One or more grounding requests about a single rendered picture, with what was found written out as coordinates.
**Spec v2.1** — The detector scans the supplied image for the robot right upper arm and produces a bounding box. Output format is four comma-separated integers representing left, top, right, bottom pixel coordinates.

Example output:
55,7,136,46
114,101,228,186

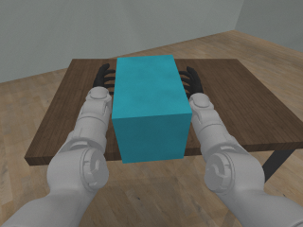
204,151,303,227

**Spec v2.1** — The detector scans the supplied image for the right robot forearm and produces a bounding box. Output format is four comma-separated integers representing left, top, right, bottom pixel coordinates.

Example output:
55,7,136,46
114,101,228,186
188,93,264,173

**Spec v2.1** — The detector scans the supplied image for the robot left upper arm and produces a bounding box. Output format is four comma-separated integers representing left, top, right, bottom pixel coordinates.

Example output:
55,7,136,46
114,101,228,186
0,147,109,227

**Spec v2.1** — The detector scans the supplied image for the robot right hand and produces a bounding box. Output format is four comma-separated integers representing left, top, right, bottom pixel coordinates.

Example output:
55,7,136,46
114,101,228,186
178,66,204,99

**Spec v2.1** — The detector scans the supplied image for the left robot forearm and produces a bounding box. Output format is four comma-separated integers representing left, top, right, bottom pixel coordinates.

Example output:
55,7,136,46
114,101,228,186
46,86,112,182

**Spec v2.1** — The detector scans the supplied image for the table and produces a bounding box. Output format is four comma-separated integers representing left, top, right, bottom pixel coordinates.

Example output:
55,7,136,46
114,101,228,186
24,59,303,183

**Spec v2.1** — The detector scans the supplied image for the robot left hand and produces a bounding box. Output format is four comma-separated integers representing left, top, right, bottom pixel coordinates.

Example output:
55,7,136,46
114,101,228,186
92,63,116,96

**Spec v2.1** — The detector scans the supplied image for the carton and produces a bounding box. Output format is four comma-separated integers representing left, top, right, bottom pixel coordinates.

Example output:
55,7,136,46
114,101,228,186
112,55,192,164

